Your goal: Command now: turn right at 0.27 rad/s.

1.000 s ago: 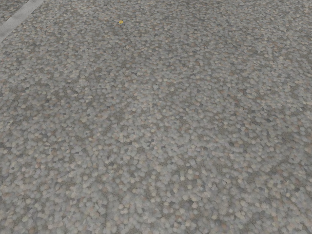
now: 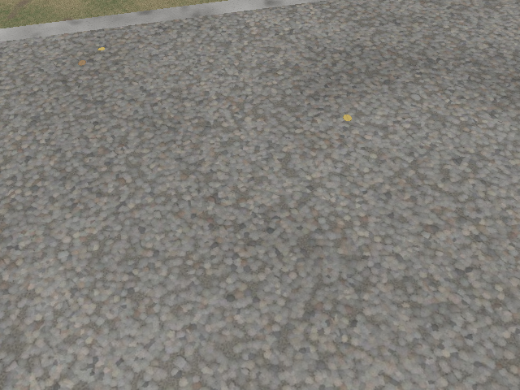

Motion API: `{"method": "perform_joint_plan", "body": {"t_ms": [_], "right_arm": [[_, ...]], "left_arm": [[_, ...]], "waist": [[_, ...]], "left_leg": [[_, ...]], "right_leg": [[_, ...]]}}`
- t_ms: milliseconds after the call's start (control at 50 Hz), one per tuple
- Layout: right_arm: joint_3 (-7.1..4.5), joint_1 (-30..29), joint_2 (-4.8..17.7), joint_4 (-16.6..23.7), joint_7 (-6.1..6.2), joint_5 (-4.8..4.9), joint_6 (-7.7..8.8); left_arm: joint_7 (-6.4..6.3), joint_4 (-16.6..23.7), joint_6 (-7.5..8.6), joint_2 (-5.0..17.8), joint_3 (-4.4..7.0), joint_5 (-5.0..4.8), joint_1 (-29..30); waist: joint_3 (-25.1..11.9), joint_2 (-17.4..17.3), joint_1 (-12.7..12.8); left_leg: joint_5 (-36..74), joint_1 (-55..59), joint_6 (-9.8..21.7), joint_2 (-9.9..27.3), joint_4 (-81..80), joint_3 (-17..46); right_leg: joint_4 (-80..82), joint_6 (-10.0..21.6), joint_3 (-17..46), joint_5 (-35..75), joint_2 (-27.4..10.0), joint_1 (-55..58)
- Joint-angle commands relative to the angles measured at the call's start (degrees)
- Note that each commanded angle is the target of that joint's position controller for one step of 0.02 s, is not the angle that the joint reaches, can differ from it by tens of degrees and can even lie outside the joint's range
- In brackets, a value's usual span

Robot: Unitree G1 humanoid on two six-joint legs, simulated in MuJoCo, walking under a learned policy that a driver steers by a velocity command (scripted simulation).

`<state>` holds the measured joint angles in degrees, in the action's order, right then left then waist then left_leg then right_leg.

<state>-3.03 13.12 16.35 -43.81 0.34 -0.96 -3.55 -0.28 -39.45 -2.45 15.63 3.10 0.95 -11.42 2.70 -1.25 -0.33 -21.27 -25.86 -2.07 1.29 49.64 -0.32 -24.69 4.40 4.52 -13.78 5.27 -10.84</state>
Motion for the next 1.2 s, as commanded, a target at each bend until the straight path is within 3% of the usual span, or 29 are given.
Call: {"method": "perform_joint_plan", "body": {"t_ms": [20, 100, 120, 140, 160, 180, 220, 260, 340, 380, 440, 480, 500, 520, 540, 580, 620, 680, 860, 900, 920, 940, 960, 980, 1000, 1020, 1080, 1120, 1200], "right_arm": [[-0.45, -1.56, 3.64, 4.24, 0.41, 0.41, 0.76], [0.13, 1.94, 2.11, 3.22, 1.15, 0.58, 1.68], [0.33, 2.71, 2.6, 3.12, 1.45, -0.17, 2.55], [0.21, 3.27, 6.15, 3.63, 1.82, -1.23, 3.52], [0.53, -0.61, 6.54, 3.4, 1.27, 0.08, 3.6], [1.6, -3.21, 2.91, 3.75, 0.48, 0.31, 3.86], [0.33, -3.63, 6.38, 3.98, -0.24, 0.51, 3.56], [-1.33, -1.6, 10.07, 3.9, -0.27, 1.25, 3.27], [-2.83, 1.87, 10.13, 3.95, -0.76, 0.52, 2.3], [-3.66, 1.83, 10.59, 3.69, -0.68, 0.27, 1.8], [-4.41, -3.91, 10.13, 5.24, -1.22, 0.54, 0.61], [-4.58, -9.17, 9.51, 6.98, -1.72, 1.24, -0.01], [-3.71, -8.64, 5.91, 8.29, -1.62, 1.39, 0.27], [-3.15, -2.53, 2.7, 7.39, -1.0, 0.48, 0.62], [-4.05, -3.66, 8.28, 6.89, -0.85, -1.18, 0.56], [-4.71, -1.44, 8.92, 4.81, -1.96, -0.96, -0.08], [-4.33, 1.66, 8.01, 3.72, -3.3, -0.34, -0.77], [-3.32, -3.06, 6.67, 5.99, -3.96, -0.01, -0.87], [-1.21, -5.38, 3.98, 7.48, -2.31, 1.04, -0.92], [-0.75, -2.73, 3.13, 6.41, -1.79, 0.74, -0.18], [-0.33, -0.39, 3.01, 5.39, -1.46, -0.22, 0.48], [-0.79, 4.27, 5.76, 3.6, -1.23, -1.21, 1.2], [-2.87, 9.16, 14.52, 3.43, -1.38, -0.7, 1.47], [-3.5, 10.07, 14.6, 1.95, -1.03, -0.92, 1.54], [-2.02, 5.09, 10.58, 2.63, -0.95, -0.6, 1.85], [-1.24, 1.8, 8.24, 3.12, -0.99, -0.31, 2.54], [-0.9, 1.93, 6.94, 2.39, -0.84, 0.16, 5.5], [-1.14, 4.3, 7.1, 1.21, -1.17, 0.44, 6.72], [-1.63, 8.04, 7.96, -0.08, -0.82, -0.59, 8.23]], "left_arm": [[0.02, 1.88, 0.53, 8.51, 1.85, 0.45, -2.08], [-0.25, 1.18, 0.68, 7.47, 0.91, -0.32, 1.67], [-0.43, 1.2, 1.04, 5.8, 0.25, -0.48, 1.69], [-0.44, 1.54, 1.43, 2.35, -0.76, -0.19, -0.91], [-0.56, -0.15, 0.6, 2.48, -0.73, -0.36, -3.2], [-0.81, -1.97, 0.25, 3.33, -0.85, 0.32, -4.06], [-1.13, -2.55, 0.78, 5.77, -0.07, 0.47, -0.64], [-1.31, -2.41, 1.31, 6.87, 0.44, 0.28, -1.59], [-1.91, -0.63, 1.42, 4.24, 0.07, -0.32, 0.26], [-1.84, 0.62, 1.51, 4.19, 0.02, -0.63, 1.22], [-1.82, 0.82, 2.14, 4.38, -0.16, -1.03, -1.23], [-2.33, -0.95, 2.24, 4.76, 0.08, -0.63, -8.03], [-3.03, -0.99, 2.2, 10.52, 1.39, 0.4, -9.35], [-3.09, 2.21, 1.68, 16.01, 2.29, 0.53, -2.68], [-2.7, 2.95, 1.31, 13.81, 1.79, 1.87, -0.66], [-2.36, 4.02, 1.83, 6.89, -0.19, 1.45, 4.43], [-2.73, 4.99, 2.3, 6.82, -0.28, 1.18, 5.35], [-2.49, 3.2, 2.62, 8.02, 0.35, 0.88, -2.42], [-0.26, 0.34, 2.47, 10.02, 1.51, 0.68, -4.55], [-0.05, -0.51, 1.93, 10.08, 1.57, -0.12, -3.69], [0.06, -0.8, 1.76, 9.24, 1.37, -0.32, -4.79], [0.38, -0.1, 1.63, 5.03, 0.29, 0.46, -5.32], [1.1, 3.82, 1.62, 0.99, -1.15, 1.24, -1.16], [1.19, 4.75, 1.28, 7.24, 0.4, 2.15, 4.59], [2.0, 4.83, 1.44, 8.51, 1.16, 0.8, 5.45], [2.84, 3.28, 2.19, 8.74, 1.38, 0.13, 2.92], [3.81, -0.54, 3.15, 7.76, 1.66, 1.62, -1.72], [3.86, 0.21, 3.1, 6.44, 1.41, 1.19, 1.2], [4.15, 0.75, 2.99, 5.72, 1.36, 0.12, 5.35]], "waist": [[-3.77, 8.11, 2.16], [-3.5, 6.19, -1.01], [-4.42, 3.39, -1.33], [-6.96, -5.81, 0.71], [-5.49, -11.42, 2.92], [-4.61, -8.93, 3.7], [-2.87, -8.8, 1.82], [-3.89, -9.37, 1.27], [-4.64, -7.39, -1.13], [-4.83, -5.63, -1.15], [-5.82, -5.01, 1.02], [-6.15, -4.49, 5.12], [-4.81, 4.78, 4.45], [-4.99, 15.6, 1.14], [-2.83, 10.66, 0.86], [0.06, 5.12, -2.74], [-1.68, 7.84, -2.87], [-2.99, 7.3, 1.36], [-5.12, 12.53, 2.6], [-5.42, 11.29, 0.34], [-7.86, 8.89, -0.51], [-10.12, -0.76, -1.39], [-6.39, -15.49, -4.57], [1.42, -11.84, -7.61], [6.3, -9.98, -4.22], [6.4, -8.55, -1.57], [0.6, -5.94, 0.41], [1.5, -5.13, -0.33], [3.77, -4.83, -2.68]], "left_leg": [[-1.49, 2.59, 1.32, -0.71, -5.71, -0.39], [7.33, 14.99, 3.31, -1.58, -24.32, -0.97], [15.72, 21.18, 3.91, 2.15, -30.82, 3.5], [24.6, 25.4, 5.82, 13.24, -34.09, 15.05], [34.55, 15.91, 12.41, 16.72, -32.52, 18.96], [32.16, 13.72, 12.49, 14.48, -32.4, 17.66], [27.28, 13.74, 8.61, 8.15, -30.38, 15.4], [31.09, 15.92, 9.97, 8.09, -28.55, 17.66], [32.84, 19.81, 16.52, 12.17, -28.76, 28.19], [30.4, 19.95, 17.25, 12.03, -29.83, 30.21], [21.6, 14.38, 13.12, 7.06, -30.19, 27.88], [11.4, 4.0, 7.53, 1.43, -27.84, 24.16], [-2.28, -5.48, 3.29, -4.91, -19.59, 18.39], [-11.72, -11.05, 0.88, -12.59, -3.58, 6.46], [-10.18, -8.98, 0.61, -5.48, 5.9, 5.4], [-2.98, -5.4, 0.85, -3.58, 15.09, 4.93], [0.46, -7.07, -0.21, -2.9, 19.13, 2.78], [-0.2, -9.03, -1.59, -2.45, 14.09, 1.9], [-5.97, 6.17, 1.38, -4.33, -9.6, -2.28], [2.26, 12.63, 2.77, -4.79, -22.84, -3.28], [7.0, 20.67, 3.91, -4.77, -31.3, -2.69], [-5.07, 32.67, 6.55, 3.5, -33.95, 9.28], [-25.61, 35.11, 13.83, 18.98, -41.01, 33.05], [-34.34, 26.14, 18.53, 20.84, -44.59, 36.7], [-31.26, 22.67, 17.4, 17.98, -45.37, 32.68], [-24.06, 21.11, 15.17, 14.79, -45.69, 27.58], [-11.23, 23.37, 12.9, 9.38, -45.8, 17.73], [-9.26, 23.64, 13.56, 9.43, -46.56, 16.21], [-6.6, 26.17, 13.1, 12.55, -48.47, 11.15]], "right_leg": [[2.49, 8.87, 10.87, 32.27, -16.14, 3.85], [-0.65, 5.54, 12.29, 26.11, -14.2, -0.92], [-1.56, 2.5, 12.24, 18.25, -12.35, -4.31], [-7.61, -0.16, 8.04, 5.84, -7.37, -6.62], [-4.18, -1.64, 1.86, -8.66, -2.1, -1.33], [-1.25, -2.16, 1.11, -7.06, -3.95, 3.04], [-0.21, -2.4, 0.1, -0.42, -3.06, 3.21], [-4.75, -3.26, -2.31, -2.06, -2.53, -0.65], [-16.38, -3.79, -2.66, -15.81, -0.32, -12.0], [-20.5, -3.82, -0.2, -16.63, -1.38, -14.95], [-12.06, -4.01, -0.13, -11.55, -1.01, -8.06], [3.94, -3.19, -1.51, -2.54, -0.34, 5.83], [13.51, -0.55, 10.0, -9.15, -11.46, 11.34], [17.01, 4.43, 26.12, -13.48, -26.94, 8.75], [16.3, 8.47, 23.9, -9.37, -29.61, -0.56], [13.0, 6.35, 10.92, 2.44, -21.13, -4.36], [10.3, 4.85, 2.3, 11.36, -17.17, 0.34], [7.57, 6.49, 0.52, 21.27, -18.65, 7.92], [1.27, 7.65, -2.55, 32.17, -20.4, 7.02], [-2.37, 5.67, -3.81, 31.02, -19.22, 5.1], [-3.01, 3.14, -4.84, 15.09, -18.42, 0.7], [-11.12, 0.43, -8.4, -7.9, -14.24, -11.58], [-22.79, -2.46, -13.34, -24.04, -5.0, -29.81], [-29.48, -2.34, -5.61, -20.13, -7.93, -34.11], [-31.46, -2.41, -4.22, -12.81, -8.91, -35.36], [-30.62, -2.83, -3.83, -7.43, -9.41, -33.58], [-32.22, -4.2, -5.48, 0.86, -9.3, -29.35], [-31.22, -5.02, -5.7, 3.97, -9.88, -32.03], [-29.04, -5.65, -1.07, 7.47, -8.02, -37.52]]}}
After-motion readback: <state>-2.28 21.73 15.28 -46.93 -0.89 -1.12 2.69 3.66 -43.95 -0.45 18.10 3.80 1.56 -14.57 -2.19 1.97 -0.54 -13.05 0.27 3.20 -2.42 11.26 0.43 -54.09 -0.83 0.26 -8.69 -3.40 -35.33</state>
